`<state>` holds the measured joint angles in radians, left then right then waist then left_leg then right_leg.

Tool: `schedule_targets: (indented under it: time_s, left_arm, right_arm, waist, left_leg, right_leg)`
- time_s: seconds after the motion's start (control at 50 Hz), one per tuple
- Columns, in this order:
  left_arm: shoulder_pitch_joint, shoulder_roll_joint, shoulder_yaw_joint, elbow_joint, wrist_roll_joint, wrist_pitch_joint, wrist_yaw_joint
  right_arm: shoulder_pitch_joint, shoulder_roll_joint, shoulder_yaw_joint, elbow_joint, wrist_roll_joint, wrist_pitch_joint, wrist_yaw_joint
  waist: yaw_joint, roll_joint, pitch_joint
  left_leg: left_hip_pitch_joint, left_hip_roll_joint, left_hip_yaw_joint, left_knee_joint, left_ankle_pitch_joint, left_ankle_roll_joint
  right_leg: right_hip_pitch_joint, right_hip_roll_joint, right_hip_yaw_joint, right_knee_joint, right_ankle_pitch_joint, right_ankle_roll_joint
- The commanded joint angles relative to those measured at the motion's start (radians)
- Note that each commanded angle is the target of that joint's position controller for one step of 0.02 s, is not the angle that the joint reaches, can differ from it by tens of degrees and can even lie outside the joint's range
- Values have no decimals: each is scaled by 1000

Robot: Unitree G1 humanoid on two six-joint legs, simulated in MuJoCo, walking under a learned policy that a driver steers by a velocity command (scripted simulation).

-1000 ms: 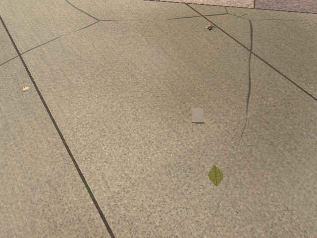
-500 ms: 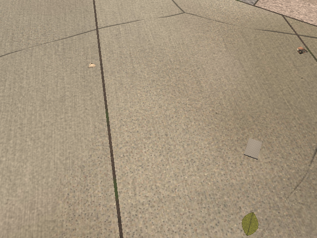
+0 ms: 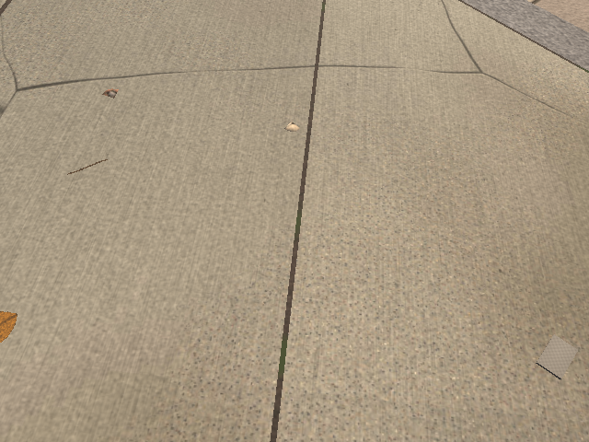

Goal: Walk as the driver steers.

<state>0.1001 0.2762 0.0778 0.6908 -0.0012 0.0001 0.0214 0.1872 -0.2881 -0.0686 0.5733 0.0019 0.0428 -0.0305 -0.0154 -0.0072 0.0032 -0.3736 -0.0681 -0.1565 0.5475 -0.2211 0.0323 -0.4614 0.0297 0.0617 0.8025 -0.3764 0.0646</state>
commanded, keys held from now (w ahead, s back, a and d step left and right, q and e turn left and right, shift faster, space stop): q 0.18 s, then no key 0.82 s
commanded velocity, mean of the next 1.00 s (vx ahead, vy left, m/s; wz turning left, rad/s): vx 0.00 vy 0.00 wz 0.25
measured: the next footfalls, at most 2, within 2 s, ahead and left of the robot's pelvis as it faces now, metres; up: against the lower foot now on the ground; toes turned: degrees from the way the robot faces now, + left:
right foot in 0.08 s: +0.05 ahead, -0.13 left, +0.00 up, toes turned +10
left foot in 0.46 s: -0.01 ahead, +0.13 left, +0.00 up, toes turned +10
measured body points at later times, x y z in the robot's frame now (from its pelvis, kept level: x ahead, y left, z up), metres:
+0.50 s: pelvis -0.02 +0.01 +0.00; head +0.00 +0.02 +0.45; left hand +0.05 +0.30 -0.12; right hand +0.20 -0.21 -0.09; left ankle -0.05 +0.12 -0.74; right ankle +0.01 -0.13 -0.73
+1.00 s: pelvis -0.01 +0.03 +0.00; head -0.01 +0.03 +0.45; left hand +0.00 +0.30 -0.13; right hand +0.18 -0.18 -0.11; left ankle -0.05 +0.12 -0.74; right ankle +0.01 -0.13 -0.74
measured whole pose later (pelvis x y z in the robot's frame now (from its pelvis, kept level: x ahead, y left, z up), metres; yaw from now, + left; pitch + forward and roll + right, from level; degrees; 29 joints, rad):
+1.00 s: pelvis -0.01 +0.03 +0.00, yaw +12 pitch -1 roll +0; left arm 0.25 0.25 0.04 0.86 0.01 -0.01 0.03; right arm 0.20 -0.21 -0.04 0.72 -0.01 0.01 -0.01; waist 0.02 0.00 0.02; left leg -0.21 -0.04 -0.02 0.52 -0.29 0.03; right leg -0.20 -0.08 -0.02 0.49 -0.27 0.07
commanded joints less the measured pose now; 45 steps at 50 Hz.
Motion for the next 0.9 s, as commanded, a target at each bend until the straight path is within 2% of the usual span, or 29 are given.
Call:
schedule_targets:
  time_s: [0.02, 0.06, 0.08, 0.1, 0.12, 0.14, 0.16, 0.18, 0.2, 0.24, 0.28, 0.32, 0.34, 0.38, 0.42, 0.44, 0.46, 0.48, 0.5, 0.52, 0.54, 0.58, 0.6, 0.62, 0.68, 0.74, 0.9]
  left_arm:
    - [-18, 85, 20, -76, -10, -25, -16]
    - [51, 87, 27, -54, -7, -32, -22]
    - [91, 131, 41, -45, 6, -32, -19]
    - [79, 225, 61, -55, 29, -24, -13]
    - [84, 209, 60, -56, 51, -26, -17]
    - [37, 160, 45, -80, 43, -30, -10]
    - [-15, 119, 34, -88, 32, -27, -1]
    - [-44, 101, 28, -96, 16, -24, 6]
    - [-39, 94, 23, -93, 7, -21, 12]
    - [-4, 100, 20, -81, 13, -10, 20]
    - [29, 113, 22, -69, 15, -2, 23]
    - [22, 136, 27, -64, 10, 3, 18]
    - [26, 148, 29, -58, 5, 5, 14]
    - [47, 159, 29, -43, -7, 7, 7]
    - [42, 144, 19, -32, -23, 9, 4]
    - [92, 119, 9, -9, -24, 3, 0]
    - [120, 76, -7, -11, 6, -9, -8]
    - [139, 19, -27, -27, 35, -22, -15]
    - [70, 71, -18, -31, 31, -20, -6]
    - [52, 84, -14, -30, 24, -17, -6]
    - [53, 75, -16, -17, 26, -15, -4]
    - [72, 95, -14, -10, 29, -9, -3]
    - [89, 103, -12, 3, 24, -10, -5]
    - [97, 93, -14, 14, 21, -13, -7]
    - [109, 82, -15, 39, 21, -18, -5]
    - [127, 81, -15, 61, 19, -22, 0]
    - [148, 84, -14, 105, 16, -21, 14]
  right_arm:
    - [-21, -174, -54, -71, 10, -3, 2]
    - [-57, -164, -52, -76, 29, 3, -2]
    - [-37, -135, -46, -78, 27, 2, -7]
    - [9, -80, -35, -89, 17, -2, -4]
    - [-17, -155, -59, -100, 12, -18, -4]
    - [-5, -214, -81, -79, 8, -21, 0]
    - [10, -208, -85, -51, 16, -13, 1]
    - [30, -182, -81, -30, 16, -1, -2]
    - [23, -152, -72, -27, 13, 6, -2]
    - [-8, -96, -51, -38, 19, 6, 2]
    - [-47, -67, -33, -53, 14, 2, 3]
    - [-61, -41, -15, -60, 4, -1, 10]
    - [-64, -39, -11, -61, 4, -3, 14]
    - [-44, -59, -16, -50, 9, -4, 18]
    - [26, -54, -19, -14, 7, -6, 23]
    - [34, -70, -20, -13, 1, -7, 21]
    - [47, -122, -28, -26, -6, -7, 12]
    - [-24, -158, -26, -38, -29, -6, 8]
    - [-48, -82, -10, -48, -35, -16, 16]
    - [-74, -49, 3, -40, -38, -26, 22]
    - [-81, -50, 2, -33, -36, -33, 24]
    - [-75, -52, 6, -22, -28, -43, 24]
    - [-56, -42, 11, -19, -29, -42, 24]
    - [-44, -36, 14, -13, -30, -42, 25]
    - [-45, -42, 12, -7, -25, -43, 22]
    - [-47, -29, 14, 1, -23, -41, 21]
    - [-33, -16, 10, 49, -18, -44, 22]
  waist:
    - [-3, 200, -121]
    - [46, 184, -119]
    - [43, 125, -142]
    - [-11, -155, -135]
    - [19, -296, -103]
    - [7, -195, -86]
    - [-14, -144, -70]
    - [-21, -120, -53]
    - [-7, -116, -42]
    - [13, -123, -44]
    - [37, -146, -73]
    - [43, -172, -96]
    - [48, -189, -99]
    - [51, -203, -97]
    - [12, -179, -87]
    - [12, -146, -86]
    - [34, -5, -133]
    - [95, 232, -123]
    - [37, 205, -111]
    - [47, 184, -87]
    - [46, 175, -83]
    - [44, 172, -44]
    - [38, 131, -23]
    - [39, 103, -12]
    - [36, 64, -4]
    - [37, 41, -13]
    - [40, 25, -24]
  left_leg:
    - [182, 230, -339, -118, 269, 191]
    - [142, 180, -335, -72, 241, 143]
    - [44, 135, -293, -2, 96, 91]
    - [-163, -11, -102, 216, -227, 16]
    - [-286, -56, -4, 441, -452, -40]
    - [-293, 1, -20, 617, -388, -66]
    - [-291, 11, -5, 676, -319, -81]
    - [-299, 18, 9, 717, -264, -99]
    - [-305, 19, 15, 746, -225, -112]
    - [-281, 15, 63, 675, -188, -127]
    - [-254, 34, 85, 534, -197, -134]
    - [-140, 61, 117, 368, -229, -127]
    - [-86, 65, 137, 296, -243, -121]
    - [-5, 58, 166, 156, -199, -106]
    - [144, 37, 198, -113, 0, -64]
    - [247, 52, 162, -213, 97, -35]
    - [384, 188, -8, -197, 313, 2]
    - [312, 335, -145, -164, 394, 121]
    - [214, 330, -148, -188, 257, 181]
    - [192, 277, -108, -190, 151, 150]
    - [188, 228, -68, -182, 70, 107]
    - [141, 200, -50, -186, 26, 67]
    - [117, 184, -39, -192, 3, 52]
    - [120, 174, -32, -184, -6, 44]
    - [136, 159, -16, -166, 37, 45]
    - [151, 149, -6, -158, 74, 47]
    - [167, 126, 24, -142, 140, 41]
  right_leg:
    - [31, 20, 2, -154, -16, -14]
    - [175, 16, -15, -393, 152, -41]
    - [310, -85, 45, -428, 243, -80]
    - [414, -317, 271, -443, 442, -196]
    - [353, -463, 457, -491, 550, -359]
    - [330, -449, 390, -485, 543, -367]
    - [308, -375, 280, -469, 508, -314]
    - [307, -318, 199, -459, 475, -274]
    - [303, -299, 162, -457, 506, -273]
    - [312, -258, 88, -465, 529, -278]
    - [370, -265, 70, -454, 540, -288]
    - [353, -269, 46, -444, 539, -289]
    - [337, -276, 44, -442, 540, -293]
    - [325, -289, 61, -427, 521, -297]
    - [275, -268, 45, -380, 482, -260]
    - [220, -247, 31, -358, 413, -201]
    - [126, -185, -27, -251, 239, -111]
    - [60, -104, -109, -219, -18, -33]
    - [119, -106, -75, -211, -52, -7]
    - [149, -104, -74, -248, 32, -6]
    - [174, -98, -79, -278, 114, -5]
    - [213, -110, -59, -320, 211, -6]
    - [225, -109, -65, -321, 203, -11]
    - [229, -108, -67, -329, 202, -14]
    - [230, -109, -64, -348, 221, -9]
    - [241, -111, -66, -355, 230, -3]
    - [265, -113, -69, -358, 251, 0]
